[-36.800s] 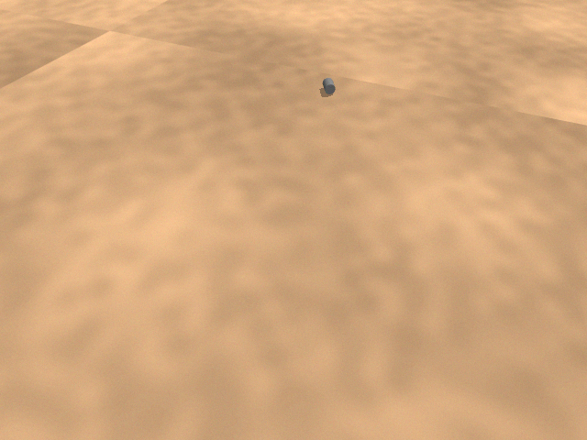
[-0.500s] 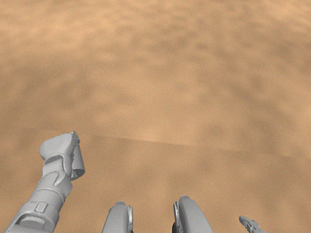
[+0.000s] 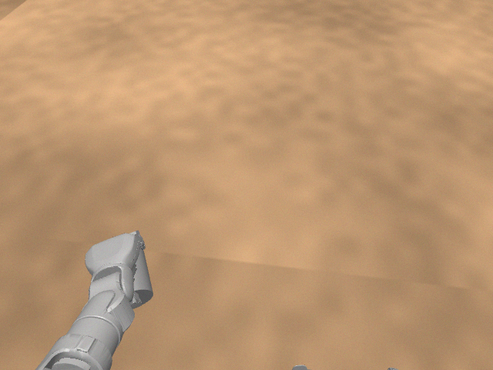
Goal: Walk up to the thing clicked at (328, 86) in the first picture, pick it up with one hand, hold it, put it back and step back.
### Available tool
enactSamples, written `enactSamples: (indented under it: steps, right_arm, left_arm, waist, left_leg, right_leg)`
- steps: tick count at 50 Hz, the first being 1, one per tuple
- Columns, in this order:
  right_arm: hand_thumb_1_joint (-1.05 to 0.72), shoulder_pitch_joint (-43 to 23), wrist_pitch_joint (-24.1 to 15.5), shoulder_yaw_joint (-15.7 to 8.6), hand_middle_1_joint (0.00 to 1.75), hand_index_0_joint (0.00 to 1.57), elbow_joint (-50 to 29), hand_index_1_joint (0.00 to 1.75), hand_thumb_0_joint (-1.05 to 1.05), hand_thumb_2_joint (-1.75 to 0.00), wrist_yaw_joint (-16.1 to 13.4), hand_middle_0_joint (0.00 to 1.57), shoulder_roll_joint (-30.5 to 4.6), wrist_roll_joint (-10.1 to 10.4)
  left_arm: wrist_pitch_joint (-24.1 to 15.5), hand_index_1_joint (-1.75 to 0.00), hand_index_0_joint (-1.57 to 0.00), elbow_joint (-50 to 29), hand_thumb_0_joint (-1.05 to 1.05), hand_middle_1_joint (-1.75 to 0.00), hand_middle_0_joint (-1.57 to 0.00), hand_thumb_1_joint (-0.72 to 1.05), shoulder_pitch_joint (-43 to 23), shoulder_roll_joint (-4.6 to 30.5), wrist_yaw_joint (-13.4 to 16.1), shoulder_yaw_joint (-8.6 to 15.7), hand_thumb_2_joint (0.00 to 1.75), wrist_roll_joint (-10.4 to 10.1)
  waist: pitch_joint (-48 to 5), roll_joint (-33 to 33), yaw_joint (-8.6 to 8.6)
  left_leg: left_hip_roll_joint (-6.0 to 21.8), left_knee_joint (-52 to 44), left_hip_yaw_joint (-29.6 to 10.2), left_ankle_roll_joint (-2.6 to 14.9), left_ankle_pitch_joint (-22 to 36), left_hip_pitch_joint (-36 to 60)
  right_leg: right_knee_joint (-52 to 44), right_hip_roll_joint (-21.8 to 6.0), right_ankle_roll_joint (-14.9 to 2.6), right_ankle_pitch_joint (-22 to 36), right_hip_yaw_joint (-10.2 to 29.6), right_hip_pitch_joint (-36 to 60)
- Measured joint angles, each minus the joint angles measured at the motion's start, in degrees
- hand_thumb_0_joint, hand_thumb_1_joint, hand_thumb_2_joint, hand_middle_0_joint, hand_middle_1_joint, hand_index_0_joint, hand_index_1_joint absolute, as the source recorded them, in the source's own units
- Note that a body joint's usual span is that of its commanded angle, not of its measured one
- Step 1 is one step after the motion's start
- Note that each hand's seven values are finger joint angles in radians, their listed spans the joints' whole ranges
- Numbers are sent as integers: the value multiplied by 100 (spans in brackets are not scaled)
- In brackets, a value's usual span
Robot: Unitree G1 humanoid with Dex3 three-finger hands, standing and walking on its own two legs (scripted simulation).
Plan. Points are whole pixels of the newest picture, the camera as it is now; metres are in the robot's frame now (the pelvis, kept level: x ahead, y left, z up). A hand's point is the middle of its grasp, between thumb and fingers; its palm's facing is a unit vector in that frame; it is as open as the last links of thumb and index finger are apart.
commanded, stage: lift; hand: left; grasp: from above
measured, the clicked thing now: (129, 277) +0.33 +0.22 -0.11
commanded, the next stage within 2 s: hold in 0.08 s
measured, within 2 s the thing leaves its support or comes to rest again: neither
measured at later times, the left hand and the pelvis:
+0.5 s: hand (117, 264) +0.33 +0.22 -0.03, palm faces -0.39 -0.17 -0.90, open 12.1 cm; pelvis +0.02 +0.00 +0.03, yaw +0 degrees
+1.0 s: hand (115, 270) +0.31 +0.21 -0.01, palm faces -0.39 -0.17 -0.91, open 12.1 cm; pelvis +0.01 -0.01 +0.04, yaw +0 degrees
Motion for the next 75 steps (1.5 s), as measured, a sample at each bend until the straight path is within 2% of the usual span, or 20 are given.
enactSamples:
  steps: [15,30,48,75]
  right_arm:
    - [-90,-80,89,-57,30,20,-84,30,1,-90,154,20,-60,-2]
    - [-90,-130,135,-33,30,20,-243,30,1,-90,240,20,-103,11]
    - [-91,-252,161,17,30,20,-349,30,1,-90,234,20,-126,30]
    - [-91,-389,177,71,30,20,-497,30,1,-90,163,20,-118,84]
  left_arm:
    - [20,-60,-53,-177,0,-61,-51,-34,188,-92,-153,-121,86,137]
    - [155,-62,-53,-664,0,-63,-50,-34,359,-70,-495,-239,86,159]
    - [214,-62,-53,-1191,0,-63,-51,-34,625,-28,-793,-318,86,203]
    - [191,-62,-53,-1777,0,-63,-51,-34,817,168,-1275,-279,86,252]
  waist:
    - [19,18,131]
    - [123,77,234]
    - [266,108,317]
    - [371,139,434]
  left_leg:
    - [-52,-845,57,24,246,943]
    - [-64,-1299,82,17,437,1473]
    - [-56,-1700,97,-22,669,1892]
    - [-50,-2062,122,-37,852,2247]
  right_leg:
    - [-797,-55,25,223,40,917]
    - [-1196,-66,16,388,60,1416]
    - [-1486,-56,-24,568,73,1777]
    - [-1778,-48,-43,722,96,2090]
